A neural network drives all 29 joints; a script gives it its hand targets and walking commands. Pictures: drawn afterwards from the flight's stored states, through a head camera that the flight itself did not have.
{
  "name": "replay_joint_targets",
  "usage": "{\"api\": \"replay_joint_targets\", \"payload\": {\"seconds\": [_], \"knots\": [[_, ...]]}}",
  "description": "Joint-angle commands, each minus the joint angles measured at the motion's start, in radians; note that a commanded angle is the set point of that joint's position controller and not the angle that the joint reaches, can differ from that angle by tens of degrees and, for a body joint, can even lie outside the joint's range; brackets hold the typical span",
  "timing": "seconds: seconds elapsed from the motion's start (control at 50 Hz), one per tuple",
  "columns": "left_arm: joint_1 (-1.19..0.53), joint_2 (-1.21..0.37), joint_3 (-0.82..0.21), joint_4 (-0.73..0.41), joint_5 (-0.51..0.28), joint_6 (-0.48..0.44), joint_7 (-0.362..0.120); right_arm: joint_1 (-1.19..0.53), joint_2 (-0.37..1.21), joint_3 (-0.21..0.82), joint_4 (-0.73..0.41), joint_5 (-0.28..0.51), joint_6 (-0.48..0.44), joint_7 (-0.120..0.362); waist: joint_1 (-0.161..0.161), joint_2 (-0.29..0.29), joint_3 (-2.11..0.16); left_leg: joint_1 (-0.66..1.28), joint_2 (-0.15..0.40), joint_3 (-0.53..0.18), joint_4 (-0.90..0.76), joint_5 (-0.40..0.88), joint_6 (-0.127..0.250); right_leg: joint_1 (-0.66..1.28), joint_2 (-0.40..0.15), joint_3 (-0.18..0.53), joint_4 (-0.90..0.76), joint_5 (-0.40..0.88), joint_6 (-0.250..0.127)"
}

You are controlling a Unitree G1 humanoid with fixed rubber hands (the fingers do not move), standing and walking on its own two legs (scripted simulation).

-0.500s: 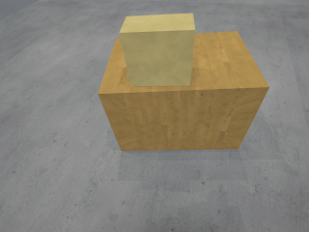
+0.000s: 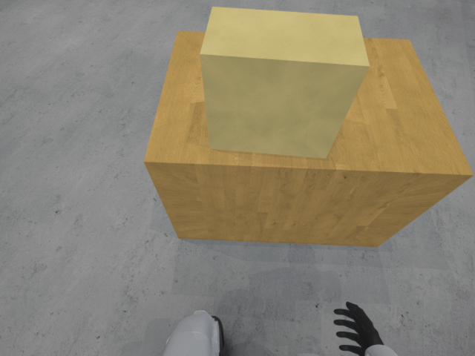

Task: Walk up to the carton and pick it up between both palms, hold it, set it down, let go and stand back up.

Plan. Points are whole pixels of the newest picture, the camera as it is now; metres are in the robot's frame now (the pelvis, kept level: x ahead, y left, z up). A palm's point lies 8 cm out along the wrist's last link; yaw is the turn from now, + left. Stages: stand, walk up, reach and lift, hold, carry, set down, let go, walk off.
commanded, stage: walk up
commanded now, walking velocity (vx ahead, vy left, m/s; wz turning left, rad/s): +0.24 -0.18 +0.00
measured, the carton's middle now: (274, 90) +0.66 -0.03 -0.02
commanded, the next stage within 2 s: none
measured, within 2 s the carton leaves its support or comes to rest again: neither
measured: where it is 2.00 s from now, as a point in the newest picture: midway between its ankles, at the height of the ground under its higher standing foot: outside the picture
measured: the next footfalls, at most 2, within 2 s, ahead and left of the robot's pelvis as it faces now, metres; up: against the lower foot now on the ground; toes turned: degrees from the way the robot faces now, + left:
right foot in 0.46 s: +0.21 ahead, -0.19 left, +0.00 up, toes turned -6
left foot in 0.80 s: +0.13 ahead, +0.02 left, +0.00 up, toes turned +3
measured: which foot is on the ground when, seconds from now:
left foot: down 0.00-0.48, up 0.50-0.78, down 0.80-1.00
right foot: up 0.00-0.44, down 0.46-1.00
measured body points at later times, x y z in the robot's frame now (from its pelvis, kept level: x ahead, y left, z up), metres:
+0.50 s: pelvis +0.11 -0.06 +0.02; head +0.14 -0.08 +0.46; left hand +0.24 +0.15 -0.12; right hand +0.02 -0.28 -0.14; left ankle +0.10 +0.09 -0.71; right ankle +0.17 -0.19 -0.72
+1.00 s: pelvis +0.12 -0.08 +0.03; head +0.12 -0.06 +0.48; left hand +0.12 +0.14 -0.14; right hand +0.14 -0.29 -0.13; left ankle +0.09 +0.02 -0.72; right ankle +0.17 -0.19 -0.72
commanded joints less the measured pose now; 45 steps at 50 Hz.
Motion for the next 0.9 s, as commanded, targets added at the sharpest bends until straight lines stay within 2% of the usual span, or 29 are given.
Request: {"api": "replay_joint_targets", "payload": {"seconds": [0.0,0.02,0.04,0.12,0.18,0.22,0.24,0.3,0.36,0.38,0.4,0.42,0.44,0.46,0.48,0.5,0.52,0.54,0.56,0.62,0.68,0.72,0.74,0.76,0.78,0.8,0.82,0.84,0.88], "knots": [[0.039,0.086,0.037,-0.039,0.044,-0.010,-0.002,0.347,-0.196,-0.046,0.058,-0.002,0.010,-0.054,-0.120,0.019,-0.250,0.517,0.396,-0.434,-0.235,0.847,0.103,-0.341,-0.005,0.023,0.292,0.107,-0.004],[0.022,0.065,0.037,-0.041,0.061,0.009,-0.008,0.332,-0.182,-0.036,0.060,0.006,0.011,-0.064,-0.098,0.041,-0.207,0.429,0.372,-0.381,-0.250,0.871,0.107,-0.324,-0.017,0.029,0.289,0.148,-0.001],[0.024,0.048,0.036,-0.045,0.058,0.022,-0.014,0.325,-0.160,-0.026,0.063,0.006,0.011,-0.064,-0.078,0.077,-0.189,0.379,0.351,-0.339,-0.269,0.820,0.098,-0.308,-0.018,0.034,0.271,0.180,-0.004],[-0.032,0.056,0.035,-0.080,0.056,0.073,-0.029,0.323,-0.111,-0.013,0.052,-0.005,0.010,-0.055,-0.044,0.155,-0.132,0.249,0.314,-0.258,-0.358,0.465,0.094,-0.303,-0.006,0.003,0.165,0.244,-0.015],[-0.124,0.087,0.031,-0.134,0.061,0.099,-0.048,0.330,-0.125,-0.012,0.050,-0.013,0.021,-0.051,-0.041,0.219,-0.068,0.177,0.291,-0.231,-0.428,0.174,0.086,-0.342,-0.015,-0.010,0.065,0.324,-0.013],[-0.202,0.111,0.027,-0.174,0.056,0.102,-0.061,0.345,-0.140,-0.014,0.049,-0.016,0.027,-0.051,-0.051,0.223,-0.028,0.162,0.290,-0.245,-0.476,-0.004,0.081,-0.367,-0.021,-0.020,-0.032,0.364,-0.002],[-0.235,0.116,0.024,-0.190,0.053,0.100,-0.065,0.357,-0.152,-0.018,0.048,-0.015,0.029,-0.052,-0.058,0.218,-0.014,0.165,0.295,-0.254,-0.491,-0.046,0.081,-0.370,-0.022,-0.026,-0.081,0.374,0.003],[-0.309,0.120,0.014,-0.218,0.044,0.092,-0.069,0.387,-0.191,-0.032,0.046,-0.012,0.031,-0.054,-0.080,0.191,-0.007,0.185,0.299,-0.249,-0.501,-0.085,0.078,-0.331,-0.015,-0.050,-0.217,0.370,0.015],[-0.365,0.126,0.009,-0.239,0.038,0.081,-0.068,0.404,-0.223,-0.048,0.048,-0.010,0.035,-0.056,-0.108,0.193,-0.024,0.200,0.294,-0.224,-0.477,-0.107,0.076,-0.250,0.003,-0.084,-0.328,0.311,0.016],[-0.356,0.084,0.001,-0.239,0.008,0.060,-0.048,0.373,-0.097,-0.008,0.075,0.009,0.049,-0.054,-0.064,0.286,-0.048,0.213,0.125,-0.105,-0.331,0.231,0.080,-0.117,0.050,-0.049,-0.434,0.310,-0.018],[-0.292,0.106,0.006,-0.211,0.003,0.039,-0.029,0.376,-0.134,-0.021,0.073,0.016,0.051,-0.050,-0.044,0.246,-0.092,0.269,0.089,-0.046,-0.240,0.405,0.062,-0.056,0.112,-0.137,-0.569,0.449,-0.023],[-0.221,0.143,0.013,-0.172,0.011,0.018,-0.015,0.387,-0.162,-0.029,0.074,0.018,0.048,-0.048,-0.032,0.177,-0.130,0.265,0.084,-0.046,-0.188,0.380,0.030,0.053,0.101,-0.140,-0.674,0.580,-0.020],[-0.153,0.181,0.019,-0.147,0.031,-0.003,-0.005,0.413,-0.132,-0.020,0.070,0.019,0.045,-0.050,-0.032,0.105,-0.191,0.183,0.082,-0.063,-0.146,0.181,-0.008,0.208,-0.008,-0.052,-0.684,0.701,-0.013],[-0.106,0.254,0.023,-0.154,0.051,-0.011,0.000,0.489,-0.055,0.000,0.055,0.010,0.054,-0.053,-0.060,-0.142,-0.255,0.087,0.052,-0.040,-0.006,-0.297,-0.056,0.308,-0.281,0.198,-0.647,1.072,-0.040],[-0.157,0.240,0.008,-0.154,0.018,0.004,0.007,0.543,0.000,0.006,0.099,0.043,0.078,-0.062,-0.062,-0.236,-0.287,0.138,0.016,-0.096,0.031,-0.423,-0.059,0.227,-0.306,0.195,-0.655,1.033,-0.162],[-0.200,0.214,0.008,-0.162,0.013,0.017,0.008,0.496,-0.049,-0.001,0.099,0.038,0.096,-0.067,-0.048,-0.237,-0.235,0.127,0.005,-0.105,0.079,-0.418,-0.058,0.140,-0.266,0.206,-0.714,0.768,-0.186],[-0.242,0.186,-0.003,-0.169,0.018,0.024,0.007,0.435,-0.067,-0.007,0.089,0.023,0.106,-0.065,-0.051,-0.227,-0.161,0.117,0.000,-0.123,0.106,-0.377,-0.052,0.061,-0.212,0.185,-0.751,0.620,-0.163],[-0.279,0.173,-0.010,-0.174,0.027,0.030,0.009,0.419,-0.060,-0.009,0.093,0.016,0.112,-0.060,-0.070,-0.226,-0.135,0.125,-0.002,-0.133,0.119,-0.335,-0.050,0.013,-0.177,0.151,-0.763,0.585,-0.149],[-0.298,0.172,-0.013,-0.178,0.028,0.030,0.013,0.427,-0.050,-0.008,0.103,0.009,0.119,-0.056,-0.084,-0.234,-0.128,0.148,-0.001,-0.133,0.133,-0.301,-0.049,-0.024,-0.162,0.116,-0.771,0.595,-0.152],[-0.272,0.137,-0.009,-0.165,0.020,0.028,0.018,0.443,-0.036,-0.008,0.121,0.000,0.125,-0.062,-0.091,-0.164,-0.155,0.172,-0.016,-0.130,0.186,-0.281,-0.051,-0.032,-0.165,0.104,-0.746,0.641,-0.197],[-0.287,0.133,-0.011,-0.151,0.027,0.035,0.020,0.393,-0.028,-0.002,0.111,0.007,0.123,-0.071,-0.081,-0.166,-0.131,0.187,-0.018,-0.128,0.092,-0.265,-0.047,-0.064,-0.160,0.106,-0.738,0.548,-0.218],[-0.293,0.148,-0.007,-0.140,0.027,0.045,0.022,0.386,-0.029,0.001,0.112,0.012,0.118,-0.074,-0.086,-0.152,-0.123,0.240,-0.031,-0.111,-0.043,-0.189,-0.034,-0.082,-0.154,0.123,-0.729,0.470,-0.211],[-0.302,0.156,-0.003,-0.134,0.020,0.052,0.022,0.405,-0.020,0.006,0.121,0.012,0.111,-0.075,-0.105,-0.124,-0.122,0.305,-0.032,-0.103,-0.165,-0.075,-0.025,-0.110,-0.146,0.119,-0.719,0.430,-0.189],[-0.286,0.153,-0.001,-0.124,0.014,0.056,0.019,0.401,-0.031,0.008,0.120,0.006,0.102,-0.075,-0.105,-0.074,-0.112,0.363,-0.009,-0.141,-0.263,0.028,-0.016,-0.148,-0.129,0.115,-0.711,0.370,-0.146],[-0.258,0.131,-0.003,-0.122,0.009,0.058,0.015,0.394,-0.075,0.004,0.112,-0.007,0.090,-0.075,-0.080,0.006,-0.113,0.405,0.078,-0.242,-0.323,0.036,0.001,-0.193,-0.089,0.085,-0.669,0.299,-0.100],[-0.241,0.070,-0.012,-0.126,-0.005,0.063,0.013,0.317,-0.103,0.004,0.105,0.008,0.085,-0.075,-0.023,0.178,-0.067,0.240,0.120,-0.284,-0.352,-0.017,0.027,-0.115,0.016,-0.022,-0.661,0.298,-0.063],[-0.249,0.063,-0.018,-0.111,0.002,0.067,0.013,0.268,-0.056,0.018,0.096,0.008,0.079,-0.070,-0.031,0.211,-0.038,0.134,0.126,-0.301,-0.413,-0.111,0.021,-0.003,0.017,-0.026,-0.642,0.346,-0.048],[-0.245,0.075,-0.014,-0.096,0.009,0.066,0.010,0.251,-0.024,0.029,0.095,0.010,0.071,-0.069,-0.030,0.173,-0.026,0.128,0.106,-0.282,-0.438,-0.145,0.000,0.036,0.013,-0.016,-0.645,0.398,-0.046],[-0.215,0.097,-0.010,-0.070,0.022,0.059,0.000,0.252,-0.052,0.023,0.101,0.016,0.066,-0.076,-0.030,0.134,-0.031,0.171,0.077,-0.249,-0.438,-0.137,-0.014,0.053,0.000,-0.009,-0.660,0.442,-0.050]]}}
